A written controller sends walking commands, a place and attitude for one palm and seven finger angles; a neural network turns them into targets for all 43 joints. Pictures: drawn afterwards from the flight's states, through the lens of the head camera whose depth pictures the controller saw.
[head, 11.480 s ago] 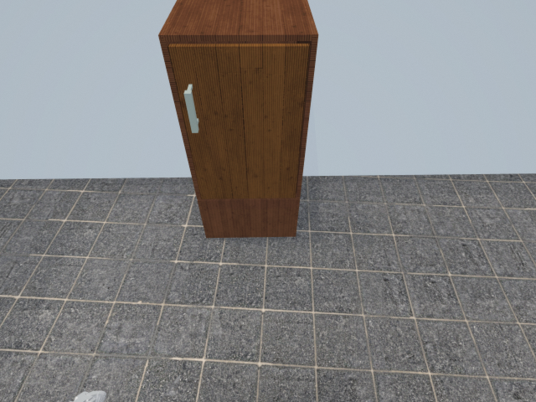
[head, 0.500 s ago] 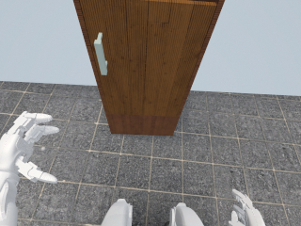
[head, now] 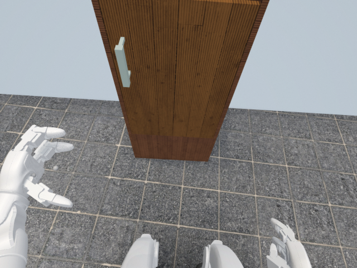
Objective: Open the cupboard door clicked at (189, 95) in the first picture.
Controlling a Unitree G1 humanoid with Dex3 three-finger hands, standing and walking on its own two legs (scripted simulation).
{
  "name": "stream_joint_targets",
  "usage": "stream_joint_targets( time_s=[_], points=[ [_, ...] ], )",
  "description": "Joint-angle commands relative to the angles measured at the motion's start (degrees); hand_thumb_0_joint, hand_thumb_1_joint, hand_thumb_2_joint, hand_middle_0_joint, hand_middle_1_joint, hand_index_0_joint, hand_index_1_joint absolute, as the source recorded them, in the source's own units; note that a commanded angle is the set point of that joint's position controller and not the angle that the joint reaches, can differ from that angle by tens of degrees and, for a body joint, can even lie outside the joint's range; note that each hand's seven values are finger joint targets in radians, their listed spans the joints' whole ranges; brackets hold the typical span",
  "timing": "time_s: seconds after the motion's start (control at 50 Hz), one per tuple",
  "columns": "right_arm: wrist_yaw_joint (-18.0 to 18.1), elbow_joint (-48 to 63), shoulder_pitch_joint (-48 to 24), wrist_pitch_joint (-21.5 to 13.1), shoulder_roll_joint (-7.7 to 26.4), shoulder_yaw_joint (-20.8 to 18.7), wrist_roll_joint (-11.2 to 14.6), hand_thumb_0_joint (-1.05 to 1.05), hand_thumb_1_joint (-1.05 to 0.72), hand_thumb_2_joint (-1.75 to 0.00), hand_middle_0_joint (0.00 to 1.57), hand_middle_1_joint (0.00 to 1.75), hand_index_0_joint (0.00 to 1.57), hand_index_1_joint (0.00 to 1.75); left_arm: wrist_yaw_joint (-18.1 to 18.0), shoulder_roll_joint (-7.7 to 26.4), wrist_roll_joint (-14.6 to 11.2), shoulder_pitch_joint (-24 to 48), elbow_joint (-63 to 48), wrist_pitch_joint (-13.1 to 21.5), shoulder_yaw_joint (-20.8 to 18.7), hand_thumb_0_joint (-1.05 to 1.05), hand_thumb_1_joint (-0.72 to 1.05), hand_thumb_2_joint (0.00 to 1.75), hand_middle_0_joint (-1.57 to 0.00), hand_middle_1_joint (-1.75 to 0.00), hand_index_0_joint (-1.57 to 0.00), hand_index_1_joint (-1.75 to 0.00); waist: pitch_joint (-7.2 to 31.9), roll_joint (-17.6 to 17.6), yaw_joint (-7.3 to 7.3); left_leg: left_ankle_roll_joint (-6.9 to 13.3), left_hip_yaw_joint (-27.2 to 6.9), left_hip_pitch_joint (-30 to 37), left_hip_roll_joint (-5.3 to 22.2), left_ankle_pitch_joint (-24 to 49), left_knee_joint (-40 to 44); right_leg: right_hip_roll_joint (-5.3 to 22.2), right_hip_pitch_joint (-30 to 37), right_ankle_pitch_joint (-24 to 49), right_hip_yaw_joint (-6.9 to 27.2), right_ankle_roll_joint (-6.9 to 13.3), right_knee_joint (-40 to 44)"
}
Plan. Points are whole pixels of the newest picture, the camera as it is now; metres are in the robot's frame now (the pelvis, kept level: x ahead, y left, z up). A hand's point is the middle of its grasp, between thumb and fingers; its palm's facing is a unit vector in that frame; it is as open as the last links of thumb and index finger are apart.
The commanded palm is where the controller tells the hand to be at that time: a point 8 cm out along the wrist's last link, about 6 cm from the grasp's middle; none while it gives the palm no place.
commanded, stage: move the hooked fingers beside the handle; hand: left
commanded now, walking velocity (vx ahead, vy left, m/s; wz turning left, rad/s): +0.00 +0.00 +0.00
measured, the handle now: (124, 63) +0.63 +0.20 +0.04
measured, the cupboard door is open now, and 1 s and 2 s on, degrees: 0 0 0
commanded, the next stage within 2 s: none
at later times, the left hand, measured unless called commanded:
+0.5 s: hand (71, 126) +0.40 +0.28 +0.04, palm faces +0.02 -1.00 -0.04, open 14.0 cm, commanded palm +0.38 +0.32 +0.04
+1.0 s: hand (85, 98) +0.49 +0.27 +0.04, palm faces +0.01 -1.00 -0.03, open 14.0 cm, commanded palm +0.48 +0.31 +0.04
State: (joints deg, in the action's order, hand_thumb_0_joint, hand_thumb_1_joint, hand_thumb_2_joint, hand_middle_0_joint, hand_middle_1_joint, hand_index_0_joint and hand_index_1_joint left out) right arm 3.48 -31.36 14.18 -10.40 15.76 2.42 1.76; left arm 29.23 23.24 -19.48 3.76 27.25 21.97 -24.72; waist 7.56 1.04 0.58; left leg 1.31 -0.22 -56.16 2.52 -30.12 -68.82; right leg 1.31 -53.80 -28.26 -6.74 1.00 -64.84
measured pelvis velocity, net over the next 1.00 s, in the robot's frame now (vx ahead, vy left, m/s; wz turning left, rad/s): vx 0.00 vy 0.01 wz -0.05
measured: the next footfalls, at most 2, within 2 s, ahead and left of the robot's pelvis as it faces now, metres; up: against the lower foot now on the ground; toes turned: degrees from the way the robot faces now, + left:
none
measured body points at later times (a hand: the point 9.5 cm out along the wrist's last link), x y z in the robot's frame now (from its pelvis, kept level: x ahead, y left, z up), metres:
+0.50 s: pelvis +0.00 +0.01 +0.00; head +0.12 +0.03 +0.43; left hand +0.39 +0.33 +0.05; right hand +0.09 -0.26 -0.10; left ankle +0.03 +0.10 -0.64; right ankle +0.03 -0.12 -0.64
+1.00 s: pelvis +0.00 +0.01 -0.02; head +0.15 +0.04 +0.41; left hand +0.48 +0.32 +0.04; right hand +0.03 -0.26 -0.12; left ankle +0.03 +0.10 -0.64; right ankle +0.03 -0.12 -0.64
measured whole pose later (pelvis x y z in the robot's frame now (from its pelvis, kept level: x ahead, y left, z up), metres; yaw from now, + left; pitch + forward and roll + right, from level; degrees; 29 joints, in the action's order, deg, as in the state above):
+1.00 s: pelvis +0.00 +0.01 -0.02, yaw -3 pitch +25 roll -5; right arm 1.6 -35.4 18.6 0.8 16.3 3.4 -0.1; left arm 25.4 38.2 -7.4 46.3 66.0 24.0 -29.9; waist 6.5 0.9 8.8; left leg 2.4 0.7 -67.2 3.6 -30.4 -72.5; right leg 0.3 -64.9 -27.0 -5.6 0.1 -67.1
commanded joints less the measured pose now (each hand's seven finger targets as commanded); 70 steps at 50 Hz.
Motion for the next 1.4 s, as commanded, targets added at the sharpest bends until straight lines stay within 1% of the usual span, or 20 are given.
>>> stream_joint_targets(
  time_s=[0.0, 0.14, 0.2, 0.26, 0.32, 0.42, 0.5, 0.6, 0.68, 0.76, 0.84, 0.88, 0.96, 1.0, 1.04, 1.06, 1.18, 1.2, 1.24, 1.38],
  points=[
    [1.67, 5.56, 1.89, -2.92, 9.46, -4.20, 0.20, 0.00, -0.90, -0.90, 0.20, 0.30, 0.20, 0.30, 0.20, 14.60, -0.60, 20.00, -9.71, 3.66, -2.90, 0.00, -0.50, 0.30, -0.30, -1.20, -0.30, -1.20, 17.75, 6.01, 2.22, 0.06, -2.39, 12.37, -1.58, 12.70, 10.38, -2.66, 6.48, 7.51, 4.67, 0.73, 8.21],
    [1.22, 4.96, 3.22, -1.22, 9.66, -4.18, 0.03, 0.00, -0.90, -0.90, 0.20, 0.30, 0.20, 0.30, -1.37, 18.17, 1.21, 24.40, -2.04, 1.82, -5.78, 0.00, -0.50, 0.30, -0.30, -1.20, -0.30, -1.20, 20.67, 4.36, 1.12, -0.12, -2.22, 12.11, -1.39, 15.56, 10.76, -2.47, 8.43, 10.33, 4.49, 0.50, 7.79],
    [0.57, 5.17, 3.85, -0.40, 9.51, -4.23, -0.11, 0.00, -0.90, -0.90, 0.20, 0.30, 0.20, 0.30, -2.36, 18.19, 1.82, 25.44, -1.29, 2.10, -5.58, 0.00, -0.50, 0.30, -0.30, -1.20, -0.30, -1.20, 22.25, 6.06, 0.88, -0.23, -2.05, 12.86, -1.36, 18.15, 10.67, -2.67, 8.96, 12.51, 4.44, 0.66, 7.17],
    [0.29, 4.18, 4.84, 0.78, 9.89, -4.38, -0.07, 0.00, -0.90, -0.90, 0.20, 0.30, 0.20, 0.30, -2.70, 19.61, 2.52, 28.51, 3.07, 2.28, -6.57, 0.00, -0.50, 0.30, -0.30, -1.20, -0.30, -1.20, 20.17, 2.80, 2.17, -0.02, -1.64, 10.33, -1.13, 16.24, 10.32, -2.67, 8.54, 11.87, 4.68, 0.12, 7.72],
    [0.11, 3.80, 5.85, 1.52, 10.04, -4.48, -0.29, 0.00, -0.90, -0.90, 0.20, 0.30, 0.20, 0.30, -2.39, 21.65, 2.99, 30.32, 4.26, 3.48, -8.06, 0.00, -0.50, 0.30, -0.30, -1.20, -0.30, -1.20, 22.48, 4.58, 1.66, 0.06, -1.41, 10.91, -1.17, 18.60, 9.99, -2.75, 9.84, 14.13, 5.01, 0.41, 7.18],
    [-0.02, 2.04, 7.46, 2.69, 10.39, -4.88, -0.40, 0.00, -0.90, -0.90, 0.20, 0.30, 0.20, 0.30, -1.54, 20.76, 3.60, 37.18, 7.10, 4.99, -6.07, 0.00, -0.50, 0.30, -0.30, -1.20, -0.30, -1.20, 22.91, 5.13, 3.65, -0.06, -2.14, 13.58, -0.61, 20.67, 9.47, -3.04, 6.09, 14.57, 4.55, 0.30, 6.93],
    [-0.11, 1.18, 8.42, 3.59, 10.72, -5.04, -0.56, 0.00, -0.90, -0.90, 0.20, 0.30, 0.20, 0.30, -1.63, 20.89, 4.47, 41.78, 9.31, 5.55, -5.13, 0.00, -0.50, 0.30, -0.30, -1.20, -0.30, -1.20, 23.72, 7.43, 3.96, -0.33, -3.23, 15.84, -0.43, 21.80, 9.48, -3.05, 3.04, 13.29, 3.94, 0.65, 6.40],
    [-0.25, -0.07, 9.70, 5.24, 11.13, -4.89, -0.91, 0.00, -0.90, -0.90, 0.20, 0.30, 0.20, 0.30, -3.09, 23.04, 6.44, 48.47, 14.51, 5.85, -5.43, 0.00, -0.50, 0.30, -0.30, -1.20, -0.30, -1.20, 23.38, 7.06, 5.08, -0.43, -4.08, 16.27, -0.16, 20.48, 9.32, -3.11, 0.14, 11.41, 3.50, 0.61, 6.27],
    [-0.59, -0.49, 10.63, 6.57, 11.17, -4.69, -1.37, 0.00, -0.90, -0.90, 0.20, 0.30, 0.20, 0.30, -4.39, 25.99, 8.14, 51.86, 17.98, 6.58, -7.10, 0.00, -0.50, 0.30, -0.30, -1.20, -0.30, -1.20, 25.26, 7.48, 4.85, -0.52, -4.12, 15.93, -0.11, 21.72, 8.62, -3.03, 0.81, 12.40, 3.55, 0.49, 5.72],
    [-0.62, -0.52, 11.01, 8.08, 11.53, -4.09, -1.44, 0.00, -0.90, -0.90, 0.20, 0.30, 0.20, 0.30, -4.51, 29.15, 9.51, 55.35, 23.66, 6.29, -8.09, 0.00, -0.50, 0.30, -0.30, -1.20, -0.30, -1.20, 23.16, 6.86, 5.91, -0.15, -3.76, 12.08, -0.24, 19.24, 7.85, -3.18, 0.49, 11.71, 3.88, 0.32, 5.56],
    [-0.76, -0.53, 11.83, 9.11, 11.86, -3.90, -1.80, 0.00, -0.90, -0.90, 0.20, 0.30, 0.20, 0.30, -4.16, 30.82, 9.94, 59.44, 23.95, 6.72, -8.18, 0.00, -0.50, 0.30, -0.30, -1.20, -0.30, -1.20, 26.77, 8.94, 6.63, -0.11, -4.06, 13.79, -0.05, 21.20, 6.78, -3.26, -0.42, 12.72, 4.01, 0.23, 4.91],
    [-0.75, -0.77, 12.21, 9.64, 11.88, -3.75, -1.81, 0.00, -0.90, -0.90, 0.20, 0.30, 0.20, 0.30, -3.91, 30.67, 10.27, 60.92, 26.31, 6.23, -7.55, 0.00, -0.50, 0.30, -0.30, -1.20, -0.30, -1.20, 26.10, 7.56, 7.81, 0.16, -4.15, 12.44, 0.02, 20.96, 6.09, -3.38, -1.01, 12.90, 3.98, 0.03, 4.83],
    [-0.73, -1.48, 13.23, 10.46, 12.43, -3.40, -2.02, 0.00, -0.90, -0.90, 0.20, 0.30, 0.20, 0.30, -3.96, 31.61, 11.41, 66.03, 28.61, 5.35, -6.32, 0.00, -0.50, 0.30, -0.30, -1.20, -0.30, -1.20, 25.26, 10.31, 9.20, -0.09, -5.27, 13.11, 0.32, 19.95, 5.71, -3.43, -5.26, 11.03, 3.52, 0.17, 4.38],
    [-0.51, -1.61, 13.78, 10.68, 12.72, -3.15, -2.17, 0.00, -0.90, -0.90, 0.20, 0.30, 0.20, 0.30, -4.31, 33.05, 11.51, 68.91, 29.09, 5.23, -6.70, 0.00, -0.50, 0.30, -0.30, -1.20, -0.30, -1.20, 26.13, 9.04, 10.24, 0.25, -5.64, 12.22, 0.35, 19.56, 5.10, -3.53, -5.61, 10.90, 3.48, 0.12, 4.02],
    [-0.47, -1.86, 14.45, 11.01, 13.01, -2.96, -2.44, 0.00, -0.90, -0.90, 0.20, 0.30, 0.20, 0.30, -4.69, 36.31, 12.38, 72.12, 28.80, 5.08, -8.07, 0.00, -0.50, 0.30, -0.30, -1.20, -0.30, -1.20, 28.83, 11.62, 10.19, 0.10, -5.74, 12.70, 0.39, 21.36, 4.17, -3.43, -5.55, 11.84, 3.58, 0.09, 3.41],
    [-0.66, -1.96, 14.73, 11.19, 12.89, -2.76, -2.45, 0.00, -0.90, -0.90, 0.20, 0.30, 0.20, 0.30, -4.66, 35.35, 12.88, 72.83, 29.75, 4.67, -6.77, 0.00, -0.50, 0.30, -0.30, -1.20, -0.30, -1.20, 29.10, 12.95, 10.57, -0.04, -5.94, 13.08, 0.35, 21.56, 3.96, -3.53, -6.65, 11.57, 3.47, 0.17, 3.23],
    [-1.09, -1.98, 16.49, 12.50, 13.18, -2.10, -2.96, 0.00, -0.90, -0.90, 0.20, 0.30, 0.20, 0.30, -5.67, 39.10, 14.79, 76.00, 31.41, 2.96, -7.84, 0.00, -0.50, 0.30, -0.30, -1.20, -0.30, -1.20, 30.99, 15.12, 11.31, -0.02, -6.31, 13.32, 0.76, 24.82, 2.67, -3.67, -7.26, 13.29, 3.27, 0.11, 2.72],
    [-1.15, -1.81, 17.00, 12.75, 13.21, -2.13, -3.02, 0.00, -0.90, -0.90, 0.20, 0.30, 0.20, 0.30, -5.62, 39.24, 15.10, 75.71, 32.43, 2.64, -8.12, 0.00, -0.50, 0.30, -0.30, -1.20, -0.30, -1.20, 31.33, 14.00, 11.69, 0.02, -6.80, 13.75, 0.93, 25.80, 2.42, -3.83, -8.03, 13.56, 2.86, 0.21, 2.25],
    [-1.21, -1.70, 17.37, 13.27, 13.36, -1.77, -3.04, 0.00, -0.90, -0.90, 0.20, 0.30, 0.20, 0.30, -5.79, 42.09, 15.63, 77.58, 33.03, 1.86, -9.33, 0.00, -0.50, 0.30, -0.30, -1.20, -0.30, -1.20, 30.94, 14.50, 11.93, 0.20, -6.30, 11.92, 0.98, 25.72, 1.80, -3.91, -7.32, 14.16, 3.13, -0.07, 2.36],
    [-1.34, -1.73, 19.06, 14.07, 13.51, -0.70, -3.49, 0.00, -0.90, -0.90, 0.20, 0.30, 0.20, 0.30, -6.68, 45.30, 18.11, 84.91, 34.85, 0.38, -8.64, 0.00, -0.50, 0.30, -0.30, -1.20, -0.30, -1.20, 30.82, 15.28, 14.65, 0.69, -6.74, 9.32, 1.32, 24.66, 0.26, -4.18, -9.13, 13.65, 2.82, -0.24, 1.70]
  ],
)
